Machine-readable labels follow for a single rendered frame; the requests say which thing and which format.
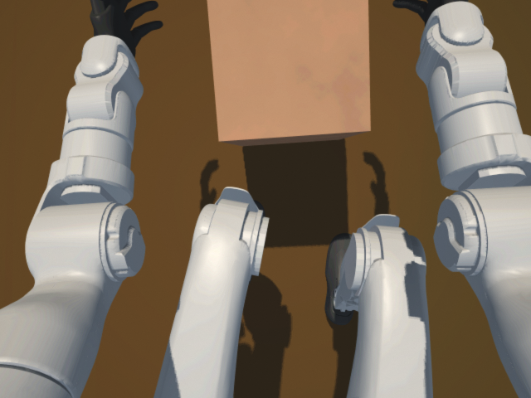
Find carton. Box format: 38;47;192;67
207;0;371;146

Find robot left upper arm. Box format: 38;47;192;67
0;201;145;398

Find right robot forearm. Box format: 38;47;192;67
416;1;531;191

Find right robot hand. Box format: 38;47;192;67
392;0;468;26

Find robot shin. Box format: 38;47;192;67
192;187;259;246
334;214;426;311

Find robot right upper arm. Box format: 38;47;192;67
433;186;531;398

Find left robot hand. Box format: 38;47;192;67
90;0;163;57

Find robot right shin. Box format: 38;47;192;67
334;214;426;311

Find left robot forearm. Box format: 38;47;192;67
25;35;144;274

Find robot left shin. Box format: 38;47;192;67
192;187;259;246

